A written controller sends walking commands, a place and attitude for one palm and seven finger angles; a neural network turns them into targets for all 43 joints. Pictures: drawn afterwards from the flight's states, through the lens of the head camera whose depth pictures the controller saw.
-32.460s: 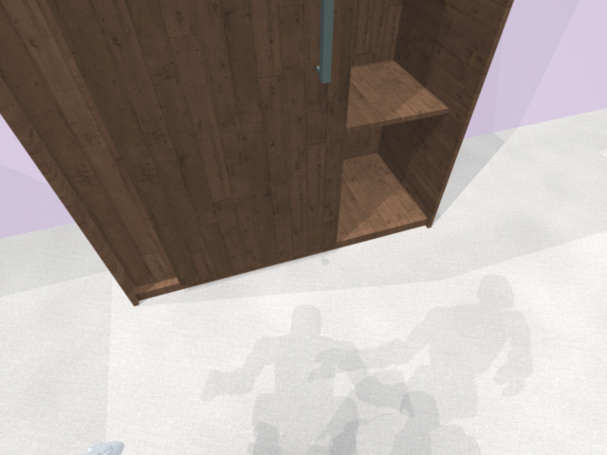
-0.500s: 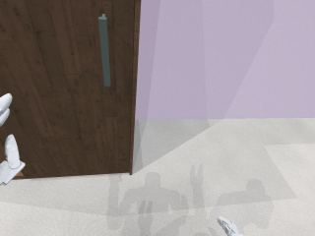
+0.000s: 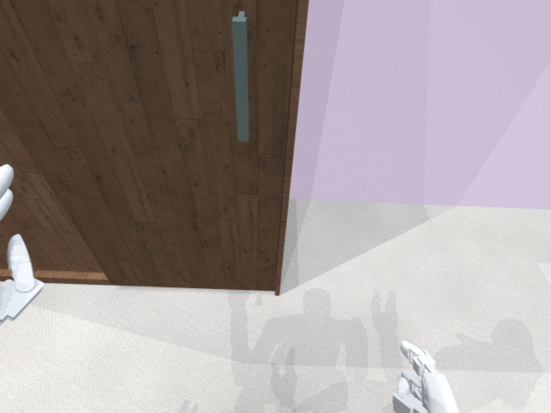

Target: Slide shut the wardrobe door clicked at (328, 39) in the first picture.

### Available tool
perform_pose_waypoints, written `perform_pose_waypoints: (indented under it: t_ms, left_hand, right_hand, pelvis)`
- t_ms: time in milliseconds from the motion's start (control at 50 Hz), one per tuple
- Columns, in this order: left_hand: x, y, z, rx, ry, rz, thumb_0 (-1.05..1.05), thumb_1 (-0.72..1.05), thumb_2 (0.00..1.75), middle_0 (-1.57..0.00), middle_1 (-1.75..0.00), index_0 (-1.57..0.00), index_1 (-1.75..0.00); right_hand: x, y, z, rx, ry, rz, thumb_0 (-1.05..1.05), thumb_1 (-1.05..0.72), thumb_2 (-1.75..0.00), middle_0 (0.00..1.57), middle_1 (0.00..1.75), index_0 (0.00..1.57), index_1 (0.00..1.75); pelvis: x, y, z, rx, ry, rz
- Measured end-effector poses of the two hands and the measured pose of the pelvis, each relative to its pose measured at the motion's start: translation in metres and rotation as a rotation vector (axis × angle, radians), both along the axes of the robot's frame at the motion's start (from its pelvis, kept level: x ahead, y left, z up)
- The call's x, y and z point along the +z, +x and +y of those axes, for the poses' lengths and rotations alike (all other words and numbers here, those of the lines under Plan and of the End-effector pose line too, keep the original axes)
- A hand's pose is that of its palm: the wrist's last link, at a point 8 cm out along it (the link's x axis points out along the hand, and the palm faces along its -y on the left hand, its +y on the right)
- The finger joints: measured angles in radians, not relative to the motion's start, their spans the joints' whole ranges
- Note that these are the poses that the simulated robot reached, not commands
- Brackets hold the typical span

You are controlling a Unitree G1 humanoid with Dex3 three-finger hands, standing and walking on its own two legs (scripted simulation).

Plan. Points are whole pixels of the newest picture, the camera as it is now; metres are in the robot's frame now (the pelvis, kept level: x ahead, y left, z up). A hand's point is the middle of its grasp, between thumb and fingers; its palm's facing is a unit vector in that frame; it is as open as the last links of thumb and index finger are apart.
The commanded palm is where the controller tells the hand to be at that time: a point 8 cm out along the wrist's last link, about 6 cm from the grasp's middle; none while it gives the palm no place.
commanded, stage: stop stepping back and stand still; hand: left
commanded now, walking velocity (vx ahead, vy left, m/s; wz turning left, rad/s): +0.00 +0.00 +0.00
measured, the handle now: (242, 81) +0.67 +0.12 +0.16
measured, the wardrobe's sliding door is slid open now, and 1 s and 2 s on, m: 0.00 0.00 0.00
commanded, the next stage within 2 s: let the arm hang, fingers relaxed in 0.06 s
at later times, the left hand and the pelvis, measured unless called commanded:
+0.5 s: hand out of the picture +0.02 +0.20 -0.18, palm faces +0.02 -0.99 -0.16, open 7.0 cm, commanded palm none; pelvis -0.01 +0.02 +0.00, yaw +2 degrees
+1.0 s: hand out of the picture -0.02 +0.21 -0.16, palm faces +0.03 -0.97 -0.22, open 7.3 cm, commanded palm none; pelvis -0.01 +0.02 +0.01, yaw +1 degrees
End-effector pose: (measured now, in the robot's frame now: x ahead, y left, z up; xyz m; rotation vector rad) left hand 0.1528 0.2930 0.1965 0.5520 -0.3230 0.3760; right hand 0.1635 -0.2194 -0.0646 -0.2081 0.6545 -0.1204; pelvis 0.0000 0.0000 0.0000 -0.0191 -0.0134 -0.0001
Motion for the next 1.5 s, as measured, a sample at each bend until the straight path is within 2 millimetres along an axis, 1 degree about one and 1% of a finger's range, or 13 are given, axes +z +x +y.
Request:
perform_pose_waypoints:
  t_ms: [180,240,300,380,440,460,540,620,740,880,1160,1300,1500]
  left_hand:
    - [-0.024,0.016,0.019,0.047,-0.048,0.111,0.01,0.89,0.90,-0.21,-0.30,-0.21,-0.30]
    - [-0.097,0.033,0.026,0.042,-0.129,0.414,0.00,0.89,0.90,-0.20,-0.30,-0.21,-0.30]
    - [-0.196,0.021,0.019,0.078,-0.276,0.814,0.00,0.90,0.90,-0.20,-0.30,-0.20,-0.30]
    - [-0.295,-0.039,-0.020,0.086,-0.454,1.245,0.01,0.91,0.90,-0.20,-0.30,-0.20,-0.30]
    - [-0.335,-0.095,-0.052,0.094,-0.577,1.468,0.01,0.91,0.89,-0.20,-0.30,-0.20,-0.30]
    - [-0.340,-0.110,-0.051,0.142,-0.606,1.496,0.00,0.95,0.89,-0.21,-0.30,-0.21,-0.30]
    - [-0.345,-0.167,-0.042,0.237,-0.651,1.630,0.00,0.99,0.89,-0.21,-0.30,-0.21,-0.30]
    - [-0.338,-0.210,-0.032,0.321,-0.653,1.733,0.00,0.97,0.89,-0.21,-0.30,-0.21,-0.30]
    - [-0.326,-0.235,-0.022,0.391,-0.629,1.794,0.00,0.93,0.89,-0.20,-0.30,-0.20,-0.30]
    - [-0.325,-0.213,-0.022,0.367,-0.609,1.732,0.00,0.91,0.90,-0.20,-0.30,-0.20,-0.30]
    - [-0.331,-0.141,-0.050,0.225,-0.609,1.589,0.00,0.91,0.90,-0.20,-0.30,-0.20,-0.30]
    - [-0.330,-0.134,-0.050,0.233,-0.601,1.592,0.00,0.91,0.89,-0.20,-0.30,-0.20,-0.30]
    - [-0.328,-0.139,-0.048,0.274,-0.595,1.627,0.00,0.91,0.90,-0.20,-0.30,-0.20,-0.30]
  right_hand:
    - [-0.006,0.005,0.005,0.009,0.002,0.047,0.01,-0.91,-0.90,0.21,0.30,0.21,0.30]
    - [-0.026,0.003,-0.003,0.051,0.001,0.121,0.01,-0.90,-0.90,0.21,0.30,0.21,0.30]
    - [-0.042,-0.010,-0.011,0.031,-0.006,0.205,0.01,-0.91,-0.90,0.21,0.30,0.21,0.30]
    - [-0.049,-0.045,-0.017,-0.019,-0.028,0.327,0.01,-0.91,-0.90,0.20,0.30,0.21,0.30]
    - [-0.051,-0.080,-0.018,-0.049,-0.048,0.452,0.01,-0.91,-0.90,0.20,0.30,0.20,0.30]
    - [-0.052,-0.093,-0.017,-0.055,-0.053,0.500,0.01,-0.91,-0.90,0.20,0.30,0.20,0.30]
    - [-0.056,-0.138,-0.011,-0.074,-0.053,0.671,0.01,-0.91,-0.90,0.20,0.30,0.20,0.30]
    - [-0.061,-0.170,0.001,-0.096,-0.020,0.773,0.01,-0.91,-0.90,0.20,0.30,0.20,0.30]
    - [-0.069,-0.187,0.019,-0.113,0.040,0.811,0.01,-0.91,-0.90,0.20,0.30,0.20,0.30]
    - [-0.076,-0.178,0.030,-0.108,0.080,0.771,0.01,-0.91,-0.90,0.20,0.30,0.20,0.30]
    - [-0.071,-0.162,0.010,-0.133,0.062,0.708,0.00,-0.92,-0.90,0.20,0.30,0.20,0.30]
    - [-0.070,-0.159,0.004,-0.138,0.056,0.722,0.00,-0.91,-0.90,0.20,0.30,0.20,0.30]
    - [-0.070,-0.149,-0.003,-0.130,0.049,0.736,0.00,-0.91,-0.90,0.20,0.30,0.20,0.30]
  pelvis:
    - [0.003,0.005,0.010,0.002,0.003,0.011]
    - [-0.003,0.001,0.016,0.016,0.009,0.033]
    - [-0.006,-0.003,0.020,0.022,0.011,0.033]
    - [-0.006,-0.006,0.020,0.022,0.019,0.013]
    - [-0.003,-0.008,0.020,0.023,0.012,0.003]
    - [-0.001,-0.009,0.019,0.026,0.008,0.003]
    - [0.004,-0.011,0.019,0.036,-0.004,0.008]
    - [0.007,-0.010,0.022,0.036,-0.006,0.010]
    - [0.009,-0.011,0.026,0.028,0.000,0.002]
    - [0.009,-0.011,0.027,0.020,0.009,-0.006]
    - [0.010,-0.007,0.018,0.012,0.015,-0.009]
    - [0.011,-0.002,0.013,0.011,0.013,-0.008]
    - [0.012,0.006,0.008,0.011,0.013,-0.004]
